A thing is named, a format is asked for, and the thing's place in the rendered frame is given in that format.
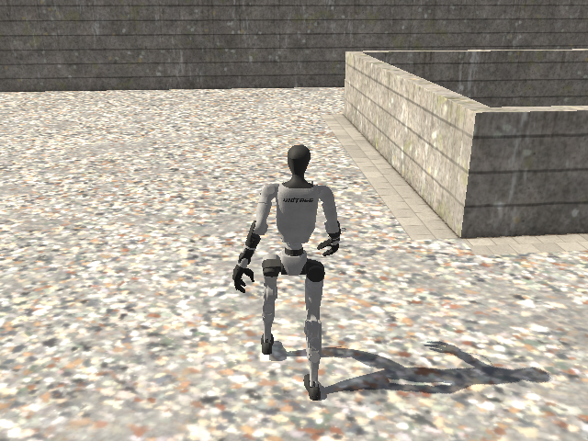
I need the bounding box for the left robot hand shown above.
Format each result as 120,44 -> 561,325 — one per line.
232,265 -> 254,293

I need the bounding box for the left robot forearm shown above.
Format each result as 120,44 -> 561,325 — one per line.
237,220 -> 261,268

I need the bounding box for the robot left upper arm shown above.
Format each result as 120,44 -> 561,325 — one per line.
253,184 -> 279,235

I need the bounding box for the left robot foot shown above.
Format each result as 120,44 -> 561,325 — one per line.
261,334 -> 274,355

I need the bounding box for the robot right upper arm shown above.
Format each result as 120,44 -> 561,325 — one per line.
316,185 -> 339,233

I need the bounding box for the robot right thigh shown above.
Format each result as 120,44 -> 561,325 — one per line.
304,258 -> 325,337

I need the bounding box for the right robot hand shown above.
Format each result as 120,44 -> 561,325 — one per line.
317,239 -> 339,256

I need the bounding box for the right robot forearm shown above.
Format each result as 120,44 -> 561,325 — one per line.
328,221 -> 341,245

